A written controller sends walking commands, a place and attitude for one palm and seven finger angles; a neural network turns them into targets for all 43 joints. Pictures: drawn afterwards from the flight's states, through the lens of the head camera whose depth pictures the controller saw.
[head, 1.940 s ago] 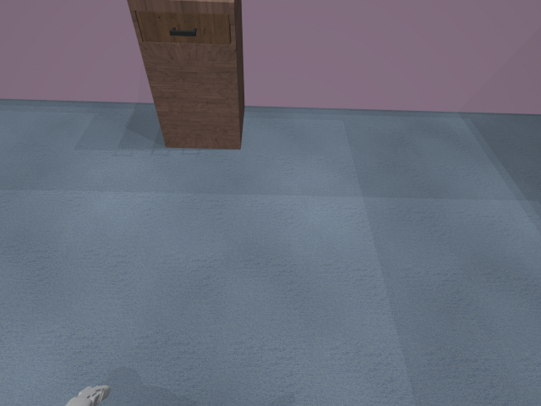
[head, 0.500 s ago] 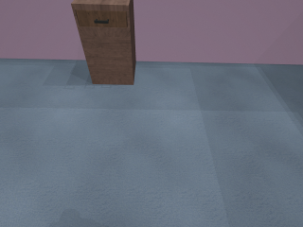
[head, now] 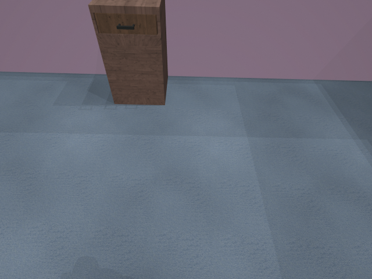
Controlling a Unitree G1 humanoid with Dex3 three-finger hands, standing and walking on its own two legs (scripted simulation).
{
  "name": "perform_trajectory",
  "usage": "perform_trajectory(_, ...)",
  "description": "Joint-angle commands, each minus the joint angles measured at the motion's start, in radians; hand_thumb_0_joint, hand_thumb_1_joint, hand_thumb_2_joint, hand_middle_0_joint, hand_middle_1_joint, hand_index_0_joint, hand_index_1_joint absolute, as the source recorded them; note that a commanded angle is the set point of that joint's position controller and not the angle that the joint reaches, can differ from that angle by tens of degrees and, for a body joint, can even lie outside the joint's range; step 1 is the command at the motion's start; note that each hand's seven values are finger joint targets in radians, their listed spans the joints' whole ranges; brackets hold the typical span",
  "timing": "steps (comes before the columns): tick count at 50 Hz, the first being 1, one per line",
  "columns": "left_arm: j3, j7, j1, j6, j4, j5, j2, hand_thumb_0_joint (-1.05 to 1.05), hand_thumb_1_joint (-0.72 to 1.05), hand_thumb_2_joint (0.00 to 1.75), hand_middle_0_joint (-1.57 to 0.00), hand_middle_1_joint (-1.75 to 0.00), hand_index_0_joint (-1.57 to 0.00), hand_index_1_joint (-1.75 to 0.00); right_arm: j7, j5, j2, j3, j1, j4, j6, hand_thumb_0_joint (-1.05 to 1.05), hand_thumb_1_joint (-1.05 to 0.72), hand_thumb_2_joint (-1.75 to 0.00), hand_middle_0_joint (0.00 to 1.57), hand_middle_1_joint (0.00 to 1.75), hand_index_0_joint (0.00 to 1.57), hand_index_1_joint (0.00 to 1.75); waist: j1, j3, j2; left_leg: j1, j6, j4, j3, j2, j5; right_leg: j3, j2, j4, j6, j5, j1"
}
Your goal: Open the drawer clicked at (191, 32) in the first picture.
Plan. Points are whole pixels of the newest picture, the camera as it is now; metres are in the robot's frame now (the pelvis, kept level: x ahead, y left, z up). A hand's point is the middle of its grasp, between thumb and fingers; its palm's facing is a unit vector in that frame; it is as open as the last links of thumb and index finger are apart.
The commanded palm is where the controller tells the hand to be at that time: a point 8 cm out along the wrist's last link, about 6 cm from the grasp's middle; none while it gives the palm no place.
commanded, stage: walk to a spot facing it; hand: left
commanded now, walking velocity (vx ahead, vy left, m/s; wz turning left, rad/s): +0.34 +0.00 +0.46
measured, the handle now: (126, 26) +1.54 +0.47 -0.11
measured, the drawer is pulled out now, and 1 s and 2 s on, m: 0.00 0.00 0.00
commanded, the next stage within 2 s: turn to face it in 1.54 s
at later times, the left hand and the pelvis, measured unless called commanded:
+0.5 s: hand out of the picture +0.12 +0.28 -0.18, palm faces +0.19 -0.97 -0.15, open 7.4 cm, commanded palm none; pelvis +0.14 +0.10 +0.00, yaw +11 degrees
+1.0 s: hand (96, 195) +0.38 +0.31 -0.18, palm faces +0.30 -0.93 -0.22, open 7.2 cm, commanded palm none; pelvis +0.39 +0.11 -0.01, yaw +15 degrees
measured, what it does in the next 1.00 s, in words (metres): walks ahead, turning left: left foot, then right foot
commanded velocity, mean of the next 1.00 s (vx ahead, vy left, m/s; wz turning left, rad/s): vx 0.37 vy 0.00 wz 0.18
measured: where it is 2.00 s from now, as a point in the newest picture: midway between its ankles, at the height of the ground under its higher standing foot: (150, 192)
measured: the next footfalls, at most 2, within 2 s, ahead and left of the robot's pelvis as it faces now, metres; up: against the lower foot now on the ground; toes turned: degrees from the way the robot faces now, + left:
left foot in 0.26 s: +0.11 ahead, +0.15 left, +0.00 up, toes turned +14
right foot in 0.80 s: +0.46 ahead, +0.06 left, +0.00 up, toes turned +6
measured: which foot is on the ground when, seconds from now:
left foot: down 0.00-0.04, up 0.06-0.24, down 0.26-0.80, up 0.82-1.00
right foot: down 0.00-0.26, up 0.28-0.78, down 0.80-1.00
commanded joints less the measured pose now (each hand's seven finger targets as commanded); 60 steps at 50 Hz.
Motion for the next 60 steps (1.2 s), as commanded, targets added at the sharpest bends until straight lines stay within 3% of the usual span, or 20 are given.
perform_trajectory(1, 0.042, -0.005, 0.096, 0.002, -0.034, 0.008, 0.143, 0.00, 0.90, 0.90, -0.20, -0.30, -0.20, -0.30, 0.004, -0.016, -0.083, -0.020, 0.019, -0.062, 0.010, 0.00, -0.90, -0.90, 0.20, 0.30, 0.20, 0.30, 0.037, 0.053, -0.093, -0.226, 0.023, 0.061, -0.034, 0.023, -0.258, 0.180, -0.171, -0.140, -0.052, -0.402, 0.005)
perform_trajectory(3, 0.064, 0.000, 0.165, -0.002, -0.043, 0.012, 0.180, 0.00, 0.90, 0.90, -0.20, -0.30, -0.20, -0.30, 0.006, -0.014, -0.069, -0.029, 0.009, -0.101, 0.012, 0.00, -0.90, -0.90, 0.20, 0.30, 0.20, 0.30, 0.063, 0.071, -0.206, -0.352, 0.018, 0.286, 0.034, 0.008, -0.271, 0.321, -0.309, -0.246, -0.126, -0.515, 0.048)
perform_trajectory(5, 0.072, 0.004, 0.177, -0.026, -0.052, 0.015, 0.167, 0.00, 0.90, 0.90, -0.20, -0.30, -0.20, -0.30, 0.014, -0.011, -0.068, -0.042, -0.007, -0.126, -0.002, 0.00, -0.90, -0.90, 0.20, 0.30, 0.20, 0.30, 0.057, 0.106, -0.160, -0.427, 0.023, 0.432, 0.011, 0.056, -0.259, 0.336, -0.367, -0.253, -0.179, -0.372, 0.073)
perform_trajectory(8, 0.078, 0.003, 0.164, -0.046, -0.061, 0.018, 0.144, 0.00, 0.90, 0.90, -0.20, -0.30, -0.20, -0.30, 0.027, -0.001, -0.022, -0.046, 0.030, -0.135, -0.014, 0.00, -0.90, -0.90, 0.20, 0.30, 0.20, 0.30, 0.029, 0.084, -0.101, -0.372, 0.022, 0.372, 0.051, 0.082, -0.237, 0.160, -0.354, -0.175, -0.167, -0.139, 0.086)
perform_trajectory(11, 0.079, 0.002, 0.123, -0.041, -0.065, 0.011, 0.107, 0.00, 0.90, 0.90, -0.20, -0.30, -0.20, -0.30, 0.026, -0.003, 0.017, -0.048, 0.201, -0.091, -0.024, 0.00, -0.90, -0.90, 0.20, 0.30, 0.20, 0.30, -0.052, 0.052, -0.074, -0.051, 0.022, 0.145, 0.135, 0.034, -0.061, -0.024, -0.269, -0.034, -0.089, -0.136, -0.103)
perform_trajectory(12, 0.072, -0.003, 0.129, -0.036, -0.067, 0.004, 0.071, 0.00, 0.90, 0.90, -0.20, -0.30, -0.20, -0.30, 0.018, -0.005, -0.022, -0.060, 0.323, -0.051, -0.029, 0.00, -0.90, -0.90, 0.20, 0.30, 0.20, 0.30, -0.094, 0.008, 0.070, 0.103, 0.025, 0.075, 0.100, 0.029, -0.074, -0.103, -0.198, 0.161, -0.054, -0.127, -0.184)
perform_trajectory(13, 0.058, -0.013, 0.132, -0.032, -0.094, -0.004, -0.006, 0.00, 0.90, 0.90, -0.20, -0.30, -0.20, -0.30, 0.009, -0.018, -0.121, -0.094, 0.438, -0.025, -0.036, 0.00, -0.90, -0.90, 0.20, 0.30, 0.20, 0.30, -0.131, -0.002, 0.369, 0.202, 0.101, -0.090, -0.289, 0.239, -0.293, -0.186, -0.069, 0.500, 0.012, -0.266, -0.402)
perform_trajectory(14, 0.048, -0.010, 0.071, -0.035, -0.147, 0.002, -0.029, 0.00, 0.90, 0.90, -0.20, -0.30, -0.20, -0.30, -0.005, -0.014, -0.156, -0.098, 0.503, -0.016, -0.038, 0.00, -0.90, -0.90, 0.20, 0.30, 0.20, 0.30, -0.132, 0.039, 0.381, 0.177, 0.166, -0.251, -0.560, 0.377, -0.323, -0.101, -0.015, 0.694, 0.018, -0.404, -0.557)
perform_trajectory(18, 0.064, -0.026, 0.075, -0.045, -0.087, 0.018, -0.033, 0.00, 0.90, 0.90, -0.20, -0.30, -0.20, -0.30, -0.018, -0.003, -0.004, -0.062, 0.315, -0.059, -0.062, 0.00, -0.90, -0.90, 0.20, 0.30, 0.20, 0.30, -0.034, 0.096, 0.058, 0.019, 0.154, -0.241, -0.344, 0.284, -0.106, -0.002, -0.142, 0.800, 0.007, -0.094, -0.524)
perform_trajectory(22, 0.058, -0.019, 0.142, -0.033, -0.056, 0.015, -0.080, 0.00, 0.90, 0.90, -0.20, -0.30, -0.20, -0.30, -0.030, 0.004, 0.039, -0.056, 0.372, -0.018, -0.087, 0.00, -0.90, -0.90, 0.20, 0.30, 0.20, 0.30, -0.007, 0.030, 0.092, 0.138, 0.126, -0.185, -0.138, 0.219, 0.364, -0.044, -0.127, 0.760, 0.040, -0.011, -0.513)
perform_trajectory(33, 0.058, -0.028, -0.142, -0.042, -0.149, 0.002, -0.122, 0.00, 0.90, 0.90, -0.20, -0.30, -0.20, -0.30, -0.047, -0.005, 0.105, -0.049, 0.490, 0.050, -0.088, 0.00, -0.90, -0.90, 0.20, 0.30, 0.20, 0.30, -0.067, 0.176, 0.123, 0.196, 0.110, -0.183, -0.055, 0.177, 0.636, -0.144, -0.072, 0.376, 0.014, 0.086, -0.529)
perform_trajectory(35, 0.060, -0.025, -0.126, -0.048, -0.152, 0.002, -0.118, 0.00, 0.90, 0.90, -0.20, -0.30, -0.20, -0.30, -0.050, -0.004, 0.085, -0.051, 0.480, 0.054, -0.086, 0.00, -0.90, -0.90, 0.20, 0.30, 0.20, 0.30, -0.047, 0.155, 0.120, 0.200, 0.118, -0.125, -0.044, 0.196, 0.821, -0.157, -0.034, 0.295, -0.018, 0.049, -0.419)
perform_trajectory(38, 0.073, -0.011, 0.097, -0.060, -0.097, 0.010, -0.078, 0.00, 0.90, 0.90, -0.20, -0.30, -0.20, -0.30, -0.052, -0.002, 0.039, -0.068, 0.431, 0.043, -0.082, 0.00, -0.90, -0.90, 0.20, 0.30, 0.20, 0.30, 0.055, 0.021, 0.118, 0.224, 0.096, 0.134, -0.033, 0.198, 1.061, -0.165, 0.025, 0.220, -0.065, 0.016, -0.172)
perform_trajectory(39, 0.086, -0.008, 0.229, -0.067, -0.062, 0.015, -0.055, 0.00, 0.90, 0.90, -0.20, -0.30, -0.20, -0.30, -0.050, 0.003, 0.033, -0.072, 0.397, 0.028, -0.082, 0.00, -0.90, -0.90, 0.20, 0.30, 0.20, 0.30, 0.119, -0.033, 0.092, 0.115, 0.077, 0.305, -0.017, 0.174, 0.976, -0.149, 0.015, 0.169, -0.082, 0.079, 0.027)
perform_trajectory(40, 0.106, -0.001, 0.371, -0.081, -0.025, 0.025, 0.019, 0.00, 0.90, 0.90, -0.20, -0.30, -0.20, -0.30, -0.037, 0.013, 0.054, -0.069, 0.392, 0.007, -0.085, 0.00, -0.90, -0.90, 0.20, 0.30, 0.20, 0.30, 0.171, -0.134, -0.021, -0.118, 0.061, 0.610, 0.016, 0.099, 0.649, 0.069, -0.171, 0.135, -0.161, 0.120, 0.298)
perform_trajectory(41, 0.125, 0.007, 0.429, -0.081, -0.007, 0.017, 0.095, 0.00, 0.90, 0.90, -0.20, -0.30, -0.20, -0.30, -0.032, 0.020, 0.115, -0.063, 0.453, -0.013, -0.093, 0.00, -0.90, -0.90, 0.20, 0.30, 0.20, 0.30, 0.131, -0.240, -0.210, -0.376, 0.034, 0.972, 0.042, -0.073, -0.253, 0.555, -0.474, 0.009, -0.295, 0.209, 0.454)
perform_trajectory(42, 0.124, 0.007, 0.379, -0.076, -0.015, -0.002, 0.088, 0.00, 0.90, 0.90, -0.20, -0.30, -0.20, -0.30, -0.029, 0.016, 0.092, -0.070, 0.375, -0.024, -0.089, 0.00, -0.90, -0.90, 0.20, 0.30, 0.20, 0.30, 0.130, -0.170, -0.088, -0.415, 0.069, 1.072, -0.050, -0.016, -0.284, 0.576, -0.480, -0.091, -0.317, 0.073, 0.344)
perform_trajectory(45, 0.077, 0.012, 0.179, -0.088, -0.051, 0.003, -0.066, 0.00, 0.90, 0.90, -0.20, -0.30, -0.20, -0.30, -0.009, -0.007, 0.142, -0.066, 0.250, -0.049, -0.062, 0.00, -0.90, -0.90, 0.20, 0.30, 0.20, 0.30, 0.029, 0.091, 0.017, -0.410, 0.061, 0.995, -0.048, 0.105, -0.086, 0.293, -0.369, -0.178, -0.200, -0.051, -0.092)
perform_trajectory(48, 0.059, 0.011, 0.182, -0.103, -0.030, 0.011, -0.104, 0.00, 0.90, 0.90, -0.20, -0.30, -0.20, -0.30, 0.000, -0.014, 0.181, -0.061, 0.299, -0.036, -0.026, 0.00, -0.90, -0.90, 0.20, 0.30, 0.20, 0.30, -0.030, 0.082, -0.008, -0.361, 0.033, 0.880, -0.012, 0.120, -0.037, 0.082, -0.285, -0.195, -0.144, 0.094, -0.185)
perform_trajectory(60, 0.057, 0.014, 0.356, -0.103, 0.036, 0.008, -0.052, 0.00, 0.90, 0.90, -0.20, -0.30, -0.20, -0.30, 0.038, -0.009, 0.146, -0.051, -0.082, -0.168, -0.039, 0.00, -0.90, -0.90, 0.20, 0.30, 0.20, 0.30, 0.055, 0.092, -0.075, -0.427, 0.009, 0.311, 0.127, 0.100, 0.092, -0.067, -0.261, -0.149, -0.125, 0.475, 0.120)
